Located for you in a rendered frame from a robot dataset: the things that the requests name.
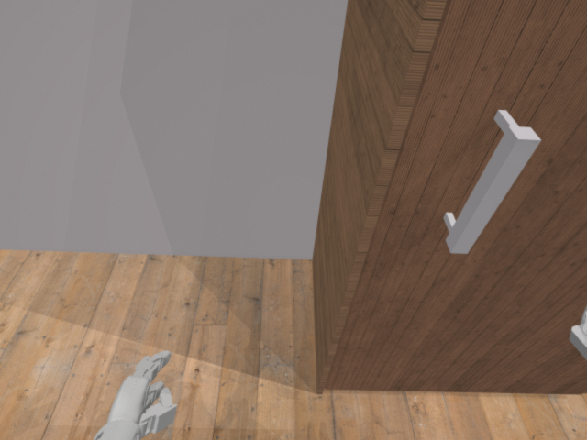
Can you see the wardrobe door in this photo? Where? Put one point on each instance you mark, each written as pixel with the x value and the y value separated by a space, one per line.
pixel 497 319

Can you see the handle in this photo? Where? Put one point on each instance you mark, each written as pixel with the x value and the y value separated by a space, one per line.
pixel 510 157

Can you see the left robot hand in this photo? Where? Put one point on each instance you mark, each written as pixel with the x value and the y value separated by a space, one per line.
pixel 136 395

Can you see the robot left forearm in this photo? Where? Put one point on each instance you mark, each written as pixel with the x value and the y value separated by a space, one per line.
pixel 119 430

